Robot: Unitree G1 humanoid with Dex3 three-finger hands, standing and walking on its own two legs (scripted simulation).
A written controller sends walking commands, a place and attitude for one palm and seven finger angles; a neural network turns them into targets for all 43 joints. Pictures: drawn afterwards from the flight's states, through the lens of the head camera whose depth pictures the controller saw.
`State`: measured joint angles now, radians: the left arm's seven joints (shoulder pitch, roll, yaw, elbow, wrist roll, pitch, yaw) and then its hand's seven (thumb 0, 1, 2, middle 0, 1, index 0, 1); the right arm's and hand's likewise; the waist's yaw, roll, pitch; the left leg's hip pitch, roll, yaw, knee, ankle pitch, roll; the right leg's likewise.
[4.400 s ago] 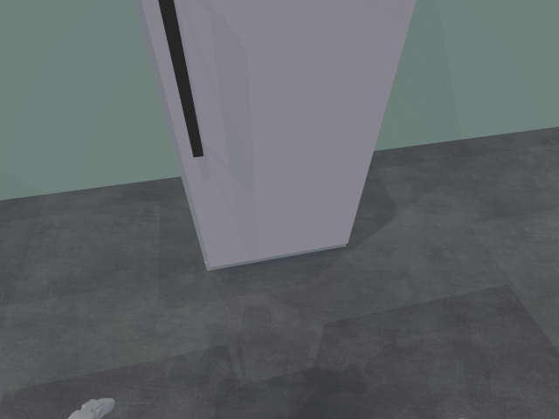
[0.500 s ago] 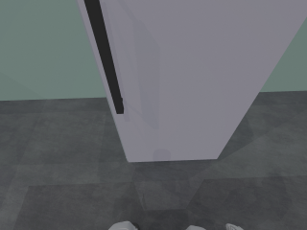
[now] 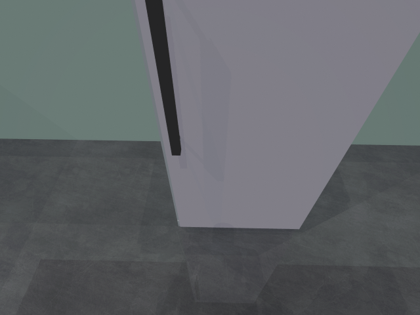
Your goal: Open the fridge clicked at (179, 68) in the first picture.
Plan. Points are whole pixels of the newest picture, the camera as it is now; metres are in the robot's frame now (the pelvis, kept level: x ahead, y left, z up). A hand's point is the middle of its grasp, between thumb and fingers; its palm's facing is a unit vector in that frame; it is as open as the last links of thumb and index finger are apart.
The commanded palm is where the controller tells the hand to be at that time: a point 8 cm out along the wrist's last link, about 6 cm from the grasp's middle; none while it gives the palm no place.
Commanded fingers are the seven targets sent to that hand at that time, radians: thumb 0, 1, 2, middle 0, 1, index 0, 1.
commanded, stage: come to a stop and stand still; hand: left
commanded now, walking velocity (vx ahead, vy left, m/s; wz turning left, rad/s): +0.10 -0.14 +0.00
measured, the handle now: (168, 80) +0.56 +0.16 +0.15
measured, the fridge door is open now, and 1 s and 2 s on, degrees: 0 0 0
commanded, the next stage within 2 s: look again from close up in 0.70 s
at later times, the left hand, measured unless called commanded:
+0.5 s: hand out of the picture +0.09 +0.18 -0.17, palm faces +0.03 -0.98 -0.22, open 7.2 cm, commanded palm none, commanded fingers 0.00 0.90 0.90 -0.20 -0.30 -0.20 -0.30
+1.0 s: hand out of the picture +0.03 +0.20 -0.17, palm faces +0.04 -0.97 -0.23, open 7.3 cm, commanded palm none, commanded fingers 0.00 0.90 0.90 -0.20 -0.30 -0.20 -0.30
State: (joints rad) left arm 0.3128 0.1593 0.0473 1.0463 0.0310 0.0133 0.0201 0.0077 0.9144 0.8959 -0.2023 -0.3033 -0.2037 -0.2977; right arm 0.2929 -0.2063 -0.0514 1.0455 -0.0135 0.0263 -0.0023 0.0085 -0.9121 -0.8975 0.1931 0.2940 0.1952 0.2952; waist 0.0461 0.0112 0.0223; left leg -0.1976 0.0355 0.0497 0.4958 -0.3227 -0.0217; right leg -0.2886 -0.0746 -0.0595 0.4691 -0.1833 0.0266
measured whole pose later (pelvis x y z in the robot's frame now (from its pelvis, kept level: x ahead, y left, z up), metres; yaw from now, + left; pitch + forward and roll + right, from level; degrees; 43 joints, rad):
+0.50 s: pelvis +0.05 +0.00 +0.00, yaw +0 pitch +0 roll +0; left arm 0.20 0.15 0.03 1.11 0.01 -0.02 0.03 0.01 0.94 0.90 -0.20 -0.30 -0.20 -0.30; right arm 0.31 -0.12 -0.02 1.16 -0.01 0.00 -0.04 0.01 -0.91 -0.90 0.20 0.29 0.20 0.30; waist -0.02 0.03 0.02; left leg -0.11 0.05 0.04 0.46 -0.35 -0.03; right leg -0.22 0.01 -0.10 0.47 -0.26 -0.04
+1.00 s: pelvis +0.02 +0.02 +0.00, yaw +1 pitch -3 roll +0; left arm 0.31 0.18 0.02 1.05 0.02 -0.01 0.03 0.01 0.91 0.90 -0.20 -0.30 -0.20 -0.30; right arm 0.28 -0.21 -0.04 1.03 -0.01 -0.01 -0.04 0.01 -0.91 -0.90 0.20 0.29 0.20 0.30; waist 0.00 0.02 0.01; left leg -0.14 0.02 0.04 0.54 -0.36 0.00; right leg -0.24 -0.02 -0.10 0.53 -0.25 -0.02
